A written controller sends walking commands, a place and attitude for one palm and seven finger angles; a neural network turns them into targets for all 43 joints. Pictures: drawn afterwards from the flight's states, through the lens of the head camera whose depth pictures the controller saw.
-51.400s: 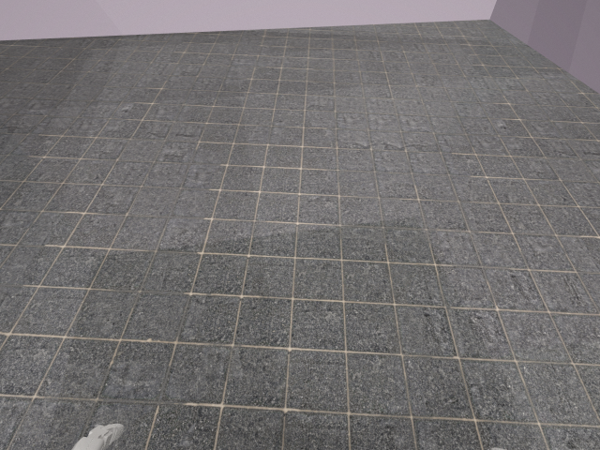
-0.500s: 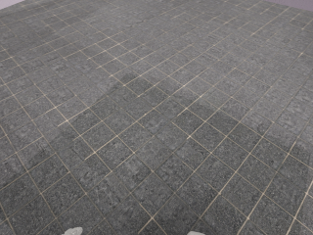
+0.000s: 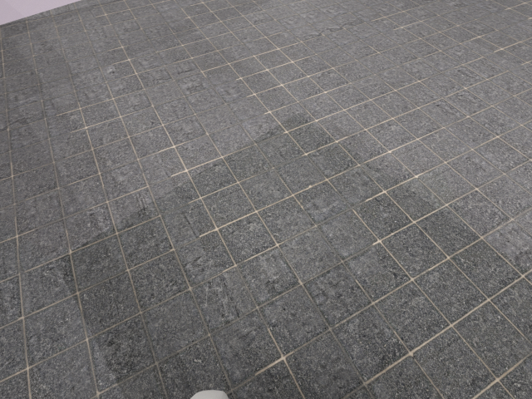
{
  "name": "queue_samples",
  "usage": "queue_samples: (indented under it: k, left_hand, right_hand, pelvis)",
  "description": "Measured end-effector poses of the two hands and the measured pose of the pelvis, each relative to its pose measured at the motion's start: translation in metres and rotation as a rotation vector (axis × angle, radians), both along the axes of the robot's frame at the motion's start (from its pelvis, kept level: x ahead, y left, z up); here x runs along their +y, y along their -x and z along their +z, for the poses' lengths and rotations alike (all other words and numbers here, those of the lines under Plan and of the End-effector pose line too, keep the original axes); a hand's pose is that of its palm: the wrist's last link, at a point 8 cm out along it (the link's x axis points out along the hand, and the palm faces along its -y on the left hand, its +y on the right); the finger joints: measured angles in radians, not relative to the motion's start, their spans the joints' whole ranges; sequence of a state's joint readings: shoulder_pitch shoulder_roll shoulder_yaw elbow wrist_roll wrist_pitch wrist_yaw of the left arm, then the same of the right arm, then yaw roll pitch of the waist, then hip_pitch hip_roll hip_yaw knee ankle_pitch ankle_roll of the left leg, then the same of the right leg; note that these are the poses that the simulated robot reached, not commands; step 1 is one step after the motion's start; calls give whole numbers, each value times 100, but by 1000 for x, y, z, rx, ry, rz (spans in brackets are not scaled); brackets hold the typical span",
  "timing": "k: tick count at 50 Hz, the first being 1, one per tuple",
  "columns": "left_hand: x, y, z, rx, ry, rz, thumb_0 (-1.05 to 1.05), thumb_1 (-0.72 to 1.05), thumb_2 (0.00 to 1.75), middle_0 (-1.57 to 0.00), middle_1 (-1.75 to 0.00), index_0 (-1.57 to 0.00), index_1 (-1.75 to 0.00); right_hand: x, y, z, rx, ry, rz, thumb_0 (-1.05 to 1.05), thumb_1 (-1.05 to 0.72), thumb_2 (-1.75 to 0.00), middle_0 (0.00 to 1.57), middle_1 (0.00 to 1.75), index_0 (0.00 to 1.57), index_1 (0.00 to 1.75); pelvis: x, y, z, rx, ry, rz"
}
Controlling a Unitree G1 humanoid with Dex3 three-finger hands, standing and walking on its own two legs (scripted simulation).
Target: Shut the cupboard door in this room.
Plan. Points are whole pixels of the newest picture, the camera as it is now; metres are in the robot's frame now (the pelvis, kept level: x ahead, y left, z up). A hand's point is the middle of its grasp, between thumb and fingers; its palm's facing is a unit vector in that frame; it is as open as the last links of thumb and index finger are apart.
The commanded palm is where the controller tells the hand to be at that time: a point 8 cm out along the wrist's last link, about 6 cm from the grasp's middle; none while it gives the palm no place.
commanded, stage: turn or walk to find it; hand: left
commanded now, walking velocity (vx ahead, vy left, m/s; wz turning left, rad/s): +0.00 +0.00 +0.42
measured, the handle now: out of the picture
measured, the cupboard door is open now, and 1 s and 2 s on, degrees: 44 39 31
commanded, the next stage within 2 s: none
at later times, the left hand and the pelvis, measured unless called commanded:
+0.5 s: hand out of the picture +0.07 +0.22 -0.16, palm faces +0.19 -0.95 -0.25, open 7.4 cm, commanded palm none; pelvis +0.00 +0.01 +0.00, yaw +10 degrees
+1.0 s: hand out of the picture -0.05 +0.19 -0.18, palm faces +0.48 -0.85 -0.20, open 7.4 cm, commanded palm none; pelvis -0.01 +0.01 -0.01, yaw +25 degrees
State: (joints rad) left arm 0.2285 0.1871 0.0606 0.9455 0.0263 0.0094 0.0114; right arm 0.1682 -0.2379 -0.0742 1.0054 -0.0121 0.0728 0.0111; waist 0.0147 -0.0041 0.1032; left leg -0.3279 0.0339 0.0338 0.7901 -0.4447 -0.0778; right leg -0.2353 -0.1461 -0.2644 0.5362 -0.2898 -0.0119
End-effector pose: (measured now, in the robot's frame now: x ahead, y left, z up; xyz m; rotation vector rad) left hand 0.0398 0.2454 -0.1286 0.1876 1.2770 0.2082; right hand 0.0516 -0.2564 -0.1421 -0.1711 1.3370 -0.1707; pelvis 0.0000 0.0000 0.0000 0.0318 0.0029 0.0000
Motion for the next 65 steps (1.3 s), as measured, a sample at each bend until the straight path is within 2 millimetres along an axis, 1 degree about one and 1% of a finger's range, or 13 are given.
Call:
queue_samples:
  k: [6, 8, 11, 19, 26, 29, 36, 42, 46, 51, 54, 60, 65]
  left_hand:
    - [41, 46, -26, 99, 14, 103, 0, 91, 89, -20, -30, -20, -29]
    - [48, 51, -24, 119, 17, 118, 0, 91, 89, -20, -30, -20, -29]
    - [53, 47, -17, 97, 28, 138, 1, 91, 90, -20, -30, -19, -29]
    - [47, 15, -5, -18, 23, 143, 0, 91, 90, -20, -30, -19, -29]
    - [20, -17, 4, -106, -11, 125, 0, 91, 90, -20, -30, -19, -29]
    - [5, -18, 8, -141, -34, 126, 0, 91, 89, -20, -30, -19, -29]
    - [-17, 13, 19, -122, -35, 221, 0, 90, 89, -20, -30, -20, -29]
    - [-20, 53, 12, -72, -15, 312, 0, 91, 89, -20, -30, -20, -30]
    - [-15, 87, 1, -25, 1, 395, 0, 91, 89, -20, -30, -20, -29]
    - [-14, 125, -24, 18, 69, 483, 0, 91, 89, -20, -30, -20, -29]
    - [-10, 141, -30, 60, 91, 507, 0, 91, 89, -20, -30, -20, -29]
    - [8, 140, -16, 27, 72, 544, 1, 91, 89, -20, -30, -19, -29]
    - [19, 125, -5, -25, 18, 551, 1, 91, 90, -20, -30, -19, -29]
  right_hand:
    - [36, -57, 11, -141, 38, 114, 0, -91, -90, 19, 30, 20, 30]
    - [46, -66, 19, -169, 43, 134, 0, -91, -90, 19, 30, 20, 30]
    - [57, -71, 27, -176, 45, 159, 0, -91, -90, 20, 30, 20, 30]
    - [63, -58, 20, -128, 6, 175, 0, -91, -90, 20, 30, 20, 30]
    - [36, -33, -8, -29, -37, 153, 0, -91, -90, 20, 30, 21, 30]
    - [21, -28, -20, 9, -51, 156, 0, -91, -90, 20, 30, 20, 30]
    - [2, -38, -14, 49, -49, 221, 0, -91, -90, 20, 30, 20, 30]
    - [7, -58, -5, 50, -24, 298, 0, -91, -90, 19, 30, 20, 30]
    - [27, -82, -1, 19, -6, 376, 0, -91, -90, 19, 30, 20, 30]
    - [71, -115, 1, -87, 1, 475, 0, -91, -90, 19, 30, 20, 30]
    - [96, -126, 9, -148, -11, 508, 0, -91, -90, 19, 30, 20, 30]
    - [116, -127, 20, -156, -20, 552, 0, -91, -90, 20, 30, 20, 30]
    - [111, -125, 13, -115, -32, 564, 0, -91, -90, 20, 30, 21, 30]
  pelvis:
    - [25, 1, -11, -2, 20, 46]
    - [29, 0, -6, -4, 35, 58]
    - [34, -1, 1, -5, 53, 85]
    - [29, -1, 5, -5, 42, 133]
    - [4, -5, -4, 1, 16, 184]
    - [-7, -5, -9, -9, 13, 218]
    - [-19, -5, 1, -21, -12, 298]
    - [-18, -3, 4, -14, -11, 356]
    - [-9, 2, 1, -9, 0, 398]
    - [11, 10, -11, -7, 25, 447]
    - [17, 12, -11, -11, 21, 455]
    - [22, 10, 2, -9, 46, 504]
    - [16, 6, 3, -3, 37, 535]
